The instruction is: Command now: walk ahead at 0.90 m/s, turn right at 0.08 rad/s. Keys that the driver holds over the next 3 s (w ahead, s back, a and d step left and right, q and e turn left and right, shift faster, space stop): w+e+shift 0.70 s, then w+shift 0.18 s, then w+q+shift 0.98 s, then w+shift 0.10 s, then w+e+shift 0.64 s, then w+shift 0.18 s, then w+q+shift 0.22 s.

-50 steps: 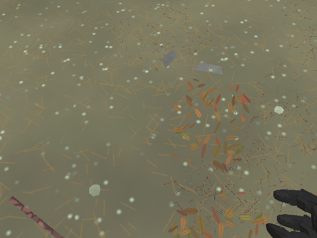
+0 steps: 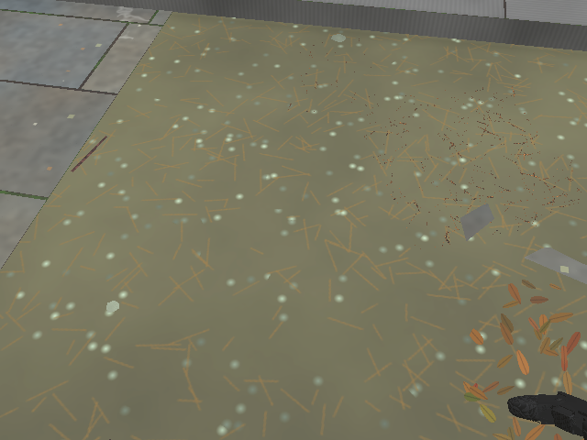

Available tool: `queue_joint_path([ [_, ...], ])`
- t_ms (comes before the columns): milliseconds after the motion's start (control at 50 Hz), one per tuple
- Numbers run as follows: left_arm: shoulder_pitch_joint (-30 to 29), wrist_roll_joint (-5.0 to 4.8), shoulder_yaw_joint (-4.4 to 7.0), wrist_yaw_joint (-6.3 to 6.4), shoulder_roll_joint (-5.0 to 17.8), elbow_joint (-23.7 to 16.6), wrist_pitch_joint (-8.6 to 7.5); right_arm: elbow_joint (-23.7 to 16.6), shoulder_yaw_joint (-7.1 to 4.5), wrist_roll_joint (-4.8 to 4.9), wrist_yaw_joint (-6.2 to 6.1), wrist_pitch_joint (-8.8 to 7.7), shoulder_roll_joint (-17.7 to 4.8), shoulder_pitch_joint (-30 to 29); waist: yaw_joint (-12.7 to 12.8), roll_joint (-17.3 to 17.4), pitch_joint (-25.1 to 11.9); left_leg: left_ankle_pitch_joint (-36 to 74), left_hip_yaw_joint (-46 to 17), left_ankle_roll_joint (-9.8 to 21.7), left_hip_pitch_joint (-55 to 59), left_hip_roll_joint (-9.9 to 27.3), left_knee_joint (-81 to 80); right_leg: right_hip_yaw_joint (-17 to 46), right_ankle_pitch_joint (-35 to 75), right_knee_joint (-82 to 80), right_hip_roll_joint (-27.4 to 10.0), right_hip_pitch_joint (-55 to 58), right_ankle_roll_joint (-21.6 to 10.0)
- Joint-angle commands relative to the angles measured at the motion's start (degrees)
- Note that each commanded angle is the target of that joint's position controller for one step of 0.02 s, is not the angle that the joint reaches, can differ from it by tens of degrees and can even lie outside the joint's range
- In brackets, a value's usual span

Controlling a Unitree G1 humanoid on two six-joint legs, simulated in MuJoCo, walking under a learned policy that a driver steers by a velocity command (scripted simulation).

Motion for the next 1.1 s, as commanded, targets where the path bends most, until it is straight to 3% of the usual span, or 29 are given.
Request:
queue_joint_path([
  [20, -5.95, -1.38, 2.31, -0.03, 13.67, -2.01, -0.57, 2.87, -3.44, -0.52, -2.82, -2.55, -8.54, 24.75, -20.91, -7.59, -7.06, -1.27, -2.41, 3.35, 47.07, -2.23, -7.17, 4.0, 64.95, 36.05, -7.44, -29.83, -11.42],
  [40, -3.99, -2.63, -0.32, -1.84, 2.59, -6.92, -1.18, 3.91, -5.32, -1.65, -4.14, -3.42, -17.55, 29.0, -17.46, 12.71, -19.5, -29.41, -31.74, 4.46, 67.38, 19.68, -15.2, 6.96, 6.98, 60.24, 3.14, -52.25, -9.98],
  [60, -9.79, -2.86, 1.15, -1.53, 7.02, -7.66, -2.04, 2.91, -4.96, -1.03, -4.86, -3.89, -17.03, 31.28, -20.33, 8.6, -23.95, -33.61, -47.34, 1.37, 60.0, 24.77, -26.23, 20.0, -0.36, 69.6, 7.11, -53.39, -11.91],
  [100, -13.61, -2.74, 1.35, -1.51, 5.95, -8.45, -1.52, 5.94, -3.03, -1.0, -5.08, -4.21, -10.29, 22.05, -12.69, 2.55, -3.41, -16.88, -29.46, -0.87, 41.39, 20.6, -26.44, 16.98, 11.89, 68.33, 1.08, -57.12, -11.96],
  [140, -8.46, -1.05, 1.25, -2.42, 3.44, -5.07, 0.59, 6.13, -1.4, 0.25, -5.03, -4.87, -5.1, 15.97, -6.82, 6.1, 1.5, -8.29, -15.83, -3.13, 30.45, 15.06, -29.8, 15.35, 14.67, 64.08, -1.55, -51.35, -10.28],
  [240, -15.75, -1.24, 1.0, -4.11, 0.23, -6.67, 3.74, 10.28, -0.24, 1.74, -4.46, -7.21, -0.02, 17.65, -4.51, 4.69, 9.38, 12.65, 3.46, -7.18, 26.35, 9.98, -35.36, 11.69, 22.42, 61.46, -1.34, -56.99, -9.8],
  [300, -23.05, -1.59, 0.42, -4.78, 0.79, -9.61, 3.61, 12.07, 0.0, 1.32, -5.13, -7.89, 0.39, 19.22, -4.67, 4.95, 10.94, 27.72, 10.32, -6.51, 28.64, 8.01, -36.8, 6.29, 28.83, 52.31, 0.89, -58.33, -10.99],
  [380, -26.24, -1.56, -0.34, -5.55, 1.82, -11.61, 3.39, 13.36, -0.39, 1.53, -7.28, -7.56, -4.29, 19.91, -2.45, 2.9, 8.79, 63.99, 15.45, -8.17, 35.47, 8.98, -32.72, -1.72, 31.27, 35.71, 6.59, -47.16, -14.32],
  [440, -9.39, -1.94, 1.62, -4.4, 7.71, -7.29, 4.57, 11.74, -2.13, 1.0, -9.07, -5.6, -10.58, 15.33, 7.52, 7.38, -1.78, 89.01, 13.76, -8.12, 39.21, 12.53, -10.36, -1.88, 22.87, 35.76, 11.64, -27.73, -16.97],
  [460, 2.63, -1.68, 3.27, -3.56, 10.87, -3.75, 4.86, 10.34, -2.54, 0.57, -9.0, -4.66, -11.54, 11.27, 13.19, 6.61, -5.79, 85.63, 11.69, -7.08, 34.27, 13.2, 5.58, 1.77, 18.27, 33.78, 11.51, -16.01, -19.26],
  [480, 9.01, -2.34, 4.99, -2.31, 13.08, -1.44, 4.56, 10.06, -2.72, 1.03, -7.94, -3.87, -10.54, 8.66, 15.58, -0.03, -6.52, 54.04, 11.85, -6.14, 25.25, 7.37, 30.44, 7.34, 17.25, 25.92, 9.94, -5.94, -22.65],
  [500, 1.47, -3.25, 5.33, -1.42, 13.65, -1.21, 4.79, 8.04, 0.13, -0.07, -6.13, -4.58, -0.53, 5.79, 8.15, -14.35, 3.13, -7.96, 8.52, -5.78, 4.76, -4.65, 52.04, 16.49, 20.6, 27.99, 7.22, -7.03, -23.87],
  [520, -5.33, -1.39, 5.2, -1.69, 17.03, -4.39, 4.73, 1.79, 1.31, 0.65, -6.08, -5.87, 2.12, 12.23, -1.97, -14.15, -3.83, -12.54, -3.12, -7.87, -11.65, -5.69, 61.07, 43.19, 20.02, 21.12, -0.99, 1.04, -33.67],
  [540, -6.69, -0.78, 5.39, -1.2, 15.71, -6.41, 4.68, -0.02, 1.82, -0.05, -5.73, -7.75, -0.76, 11.16, -0.99, -7.85, -6.88, -9.85, -9.78, -7.02, -15.81, -3.48, 56.0, 58.92, -3.07, 5.38, -7.34, 0.92, -34.74],
  [560, -7.68, -0.26, 4.61, -0.76, 11.5, -6.17, 4.31, 0.88, 1.29, -0.05, -5.49, -8.56, -4.37, 9.28, -2.85, 1.95, 0.6, -5.58, -10.26, -6.72, -15.07, -0.27, 48.73, 59.02, -10.91, -0.64, -7.32, -7.9, -31.07],
  [580, -9.77, -0.44, 4.12, -0.68, 10.29, -5.67, 3.65, 1.12, 1.21, -0.67, -5.59, -8.24, -4.75, 7.7, -5.61, 5.76, 4.64, -3.85, -9.91, -7.24, -11.66, 1.72, 43.45, 54.26, -7.87, -1.01, -5.34, -16.44, -28.51],
  [620, -11.47, -0.92, 3.55, -0.18, 9.93, -6.06, 1.34, 1.38, 1.95, -1.93, -5.78, -5.6, -3.97, 7.59, -8.64, 7.07, 7.73, -3.23, -9.7, -9.55, -4.8, 4.7, 35.26, 45.5, 2.16, -0.79, -0.39, -29.34, -26.9],
  [660, -12.13, -1.31, 3.55, -0.38, 10.72, -6.54, -0.3, -0.18, 2.58, -1.8, -5.38, -4.07, -3.03, 3.72, -8.45, 6.74, 8.85, 0.01, -6.88, -11.41, 0.61, 6.28, 23.83, 37.85, 8.52, -2.5, 4.22, -37.67, -25.77],
  [720, -9.5, -1.76, 4.08, -0.86, 10.79, -5.89, -0.88, -3.57, 3.81, 0.13, -4.46, -4.18, -0.54, -5.15, -4.07, 2.9, 8.63, 15.15, -3.82, -11.29, 5.78, 5.21, 4.22, 30.77, 22.2, -1.67, 8.46, -37.01, -22.22],
  [820, -4.05, -2.06, 4.06, -1.15, 10.44, -3.32, -1.38, -4.27, 3.29, 0.76, -4.39, -5.06, -1.38, -8.1, 0.6, -2.13, 3.88, 24.96, -1.15, -6.48, 10.96, 0.8, -11.73, 28.81, 45.67, 2.12, 4.48, -18.93, -17.6],
  [860, -4.86, -1.22, 4.52, -0.6, 13.51, -3.09, -1.43, -1.89, 1.27, 0.7, -5.21, -5.47, -5.53, 0.27, -3.85, -4.23, -2.12, 16.15, -0.99, -4.63, 18.54, -2.91, -12.4, 28.6, 63.82, 13.2, 2.61, -11.42, -15.27],
  [900, -11.48, 0.46, 4.62, -0.54, 14.36, -4.12, -1.35, 4.32, -1.43, 1.3, -7.02, -5.43, -10.51, 23.04, -17.32, -5.03, -11.55, 6.45, -2.36, -2.63, 40.52, 0.07, -9.66, 24.92, 61.03, 38.97, 4.66, -19.97, -13.49],
  [920, -11.79, 0.22, 2.82, -0.44, 7.02, -6.28, -1.87, 6.75, -2.81, -0.48, -7.85, -5.43, -14.96, 33.42, -19.11, 5.56, -17.25, -15.04, -19.11, -0.04, 52.6, 10.94, -10.11, 20.81, 34.4, 62.48, 9.59, -33.4, -12.29],
  [940, -2.71, -2.65, 1.11, -1.58, 2.13, -7.82, -2.51, 8.01, -3.53, -0.92, -6.5, -5.37, -17.49, 28.73, -10.06, 25.47, -20.23, -21.29, -57.24, 7.75, 58.52, 20.62, -26.59, 21.26, 0.95, 73.37, 18.15, -50.16, -10.02],
  [960, -7.87, -1.01, 0.91, -0.87, 5.79, -6.86, -1.96, 6.4, -3.04, -0.13, -5.39, -5.13, -11.24, 20.73, -9.67, 12.47, -9.28, -25.67, -54.4, 9.14, 52.56, 18.4, -28.31, 20.46, 5.12, 74.1, 11.54, -57.9, -11.48],
  [980, -14.65, -0.05, 0.89, -1.3, 7.19, -8.17, -1.87, 6.41, -2.35, 0.85, -4.85, -5.29, -7.29, 17.97, -9.7, 3.05, -4.57, -19.34, -44.39, 9.14, 45.07, 15.93, -27.54, 18.98, 9.55, 71.12, 8.48, -57.35, -11.0],
  [1000, -18.96, 0.93, 0.68, -1.59, 7.22, -9.7, -1.91, 7.72, -1.79, 0.87, -4.5, -5.29, -5.06, 18.38, -9.11, -1.4, -1.75, -12.38, -38.44, 7.98, 38.83, 13.18, -27.72, 17.68, 10.44, 66.35, 6.52, -55.48, -10.63],
  [1040, -22.71, 2.73, -0.35, -2.33, 4.82, -13.04, -1.14, 11.43, -0.9, 1.22, -4.69, -5.75, -3.27, 21.93, -6.76, 1.09, 2.11, -4.92, -32.6, 7.43, 31.34, 8.91, -28.97, 16.85, 8.28, 60.4, 4.28, -54.56, -8.75],
  [1100, -27.81, 2.86, -1.94, -3.06, 3.85, -17.16, -0.57, 13.05, -1.46, 2.12, -5.27, -6.44, -5.14, 24.47, -5.74, 2.82, 5.79, 0.6, -29.46, 8.93, 25.06, 7.42, -33.66, 14.51, 8.33, 48.81, 2.05, -55.84, -5.62],
])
